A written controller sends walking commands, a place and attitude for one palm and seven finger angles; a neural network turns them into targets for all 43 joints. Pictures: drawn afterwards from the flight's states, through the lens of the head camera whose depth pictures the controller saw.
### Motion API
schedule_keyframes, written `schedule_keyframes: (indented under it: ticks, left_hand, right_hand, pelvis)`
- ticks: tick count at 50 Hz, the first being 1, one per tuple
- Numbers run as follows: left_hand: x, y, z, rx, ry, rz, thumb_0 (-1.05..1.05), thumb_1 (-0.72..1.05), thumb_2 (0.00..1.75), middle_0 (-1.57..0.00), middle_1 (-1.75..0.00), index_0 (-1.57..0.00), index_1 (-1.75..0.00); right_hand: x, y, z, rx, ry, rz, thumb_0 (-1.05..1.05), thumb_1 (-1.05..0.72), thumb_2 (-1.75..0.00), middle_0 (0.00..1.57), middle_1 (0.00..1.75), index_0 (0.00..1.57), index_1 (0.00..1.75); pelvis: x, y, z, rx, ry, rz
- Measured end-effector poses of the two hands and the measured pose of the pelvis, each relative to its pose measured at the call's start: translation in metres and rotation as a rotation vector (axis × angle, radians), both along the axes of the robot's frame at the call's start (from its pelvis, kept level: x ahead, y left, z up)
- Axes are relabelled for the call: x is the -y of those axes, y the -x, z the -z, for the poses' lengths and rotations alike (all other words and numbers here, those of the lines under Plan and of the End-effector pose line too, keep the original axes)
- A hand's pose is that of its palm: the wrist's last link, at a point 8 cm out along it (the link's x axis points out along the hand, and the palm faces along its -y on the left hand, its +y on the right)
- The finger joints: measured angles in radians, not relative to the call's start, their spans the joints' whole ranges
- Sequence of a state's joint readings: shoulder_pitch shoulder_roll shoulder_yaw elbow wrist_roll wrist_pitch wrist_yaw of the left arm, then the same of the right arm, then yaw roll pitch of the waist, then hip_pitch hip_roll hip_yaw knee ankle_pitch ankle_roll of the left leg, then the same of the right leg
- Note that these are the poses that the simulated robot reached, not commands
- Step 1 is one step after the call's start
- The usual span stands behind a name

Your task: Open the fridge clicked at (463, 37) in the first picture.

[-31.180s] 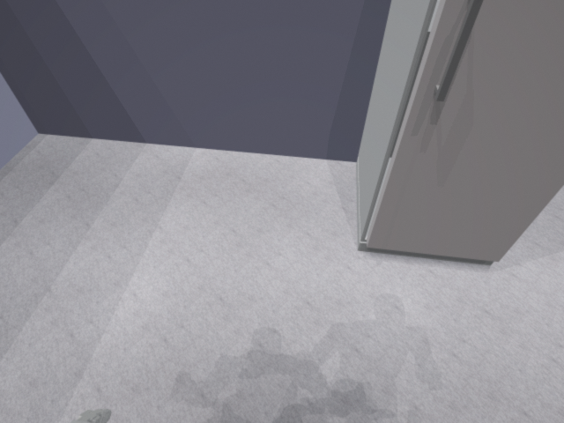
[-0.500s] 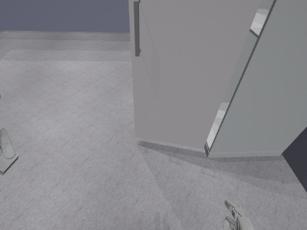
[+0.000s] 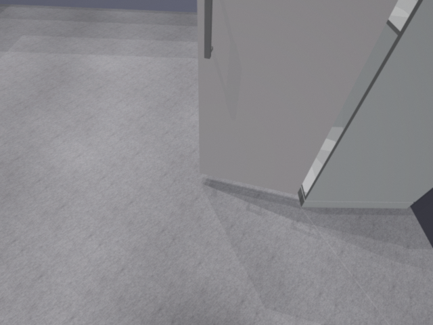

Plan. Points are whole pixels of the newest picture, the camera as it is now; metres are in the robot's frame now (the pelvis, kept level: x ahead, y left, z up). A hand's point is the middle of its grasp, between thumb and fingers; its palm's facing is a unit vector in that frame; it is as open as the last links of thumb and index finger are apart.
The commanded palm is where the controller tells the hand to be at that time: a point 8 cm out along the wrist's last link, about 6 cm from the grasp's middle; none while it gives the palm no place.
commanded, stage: let the arm hang, fingers relaxed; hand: left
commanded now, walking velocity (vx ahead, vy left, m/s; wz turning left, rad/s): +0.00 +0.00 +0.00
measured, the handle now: (209, 16) +0.89 +0.07 +0.15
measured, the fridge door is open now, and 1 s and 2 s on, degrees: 76 76 76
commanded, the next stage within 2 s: look to check the result in 0.60 s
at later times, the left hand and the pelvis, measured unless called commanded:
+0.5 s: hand (90, 316) +0.15 +0.26 -0.14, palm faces -0.06 -0.94 -0.33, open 7.4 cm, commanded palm none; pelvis +0.03 +0.03 +0.01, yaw -1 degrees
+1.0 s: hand out of the picture +0.11 +0.28 -0.15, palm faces -0.07 -0.94 -0.34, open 7.4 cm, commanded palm none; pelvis +0.05 +0.03 +0.01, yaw -1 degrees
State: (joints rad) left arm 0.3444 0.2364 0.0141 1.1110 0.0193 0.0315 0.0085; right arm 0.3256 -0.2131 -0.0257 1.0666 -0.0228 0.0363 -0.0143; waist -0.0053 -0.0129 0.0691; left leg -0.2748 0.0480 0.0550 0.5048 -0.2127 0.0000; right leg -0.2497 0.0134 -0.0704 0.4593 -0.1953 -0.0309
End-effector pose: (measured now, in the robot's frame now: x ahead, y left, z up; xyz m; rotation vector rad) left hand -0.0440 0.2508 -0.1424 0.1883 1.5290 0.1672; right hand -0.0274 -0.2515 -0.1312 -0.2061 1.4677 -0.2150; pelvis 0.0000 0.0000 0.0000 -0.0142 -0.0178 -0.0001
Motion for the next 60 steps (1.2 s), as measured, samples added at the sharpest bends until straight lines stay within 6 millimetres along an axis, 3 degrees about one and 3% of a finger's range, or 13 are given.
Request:
schedule_keyframes:
  ticks: [3,7,16,22,28,38,46,60]
  left_hand:
    - [-0.012,-0.014,-0.004,0.015,-0.020,0.006,0.01,0.93,0.90,-0.21,-0.30,-0.21,-0.30]
    - [-0.028,-0.051,-0.009,0.091,-0.048,0.028,0.01,0.92,0.90,-0.21,-0.30,-0.21,-0.30]
    - [-0.048,-0.149,-0.025,0.311,-0.081,0.111,0.00,0.91,0.90,-0.20,-0.30,-0.20,-0.30]
    - [-0.052,-0.186,-0.035,0.392,-0.086,0.152,0.00,0.91,0.90,-0.20,-0.30,-0.21,-0.30]
    - [-0.060,-0.191,-0.037,0.384,-0.093,0.165,0.00,0.91,0.90,-0.21,-0.30,-0.21,-0.30]
    - [-0.074,-0.165,-0.030,0.273,-0.111,0.144,0.00,0.90,0.90,-0.21,-0.30,-0.21,-0.30]
    - [-0.077,-0.153,-0.027,0.219,-0.112,0.132,0.01,0.90,0.90,-0.21,-0.30,-0.21,-0.30]
    - [-0.070,-0.177,-0.030,0.272,-0.106,0.142,0.01,0.90,0.90,-0.21,-0.30,-0.21,-0.30]
  right_hand:
    - [-0.005,-0.002,-0.001,-0.010,-0.005,0.003,0.00,-0.91,-0.90,0.20,0.30,0.20,0.30]
    - [-0.011,-0.018,0.000,0.014,-0.010,-0.003,0.00,-0.91,-0.90,0.20,0.30,0.20,0.30]
    - [-0.018,-0.082,-0.003,0.168,-0.010,-0.031,0.00,-0.91,-0.90,0.20,0.30,0.20,0.30]
    - [-0.016,-0.116,-0.010,0.250,0.003,-0.049,0.00,-0.91,-0.90,0.20,0.30,0.20,0.30]
    - [-0.006,-0.130,-0.017,0.265,0.031,-0.058,0.00,-0.90,-0.90,0.20,0.30,0.20,0.30]
    - [0.013,-0.125,-0.023,0.202,0.082,-0.059,0.00,-0.90,-0.90,0.20,0.30,0.20,0.30]
    - [0.016,-0.123,-0.024,0.172,0.089,-0.057,0.00,-0.90,-0.90,0.20,0.30,0.20,0.30]
    - [0.010,-0.139,-0.022,0.203,0.070,-0.063,0.00,-0.90,-0.90,0.20,0.30,0.20,0.30]
  pelvis:
    - [-0.005,-0.004,-0.003,-0.003,0.000,0.002]
    - [-0.012,-0.009,-0.005,-0.002,-0.003,0.005]
    - [-0.025,-0.019,-0.008,0.009,-0.011,0.015]
    - [-0.030,-0.025,-0.009,0.012,-0.014,0.022]
    - [-0.033,-0.031,-0.010,0.009,-0.015,0.027]
    - [-0.033,-0.040,-0.011,0.008,-0.014,0.026]
    - [-0.032,-0.045,-0.012,0.006,-0.013,0.026]
    - [-0.030,-0.052,-0.012,0.003,-0.013,0.024]
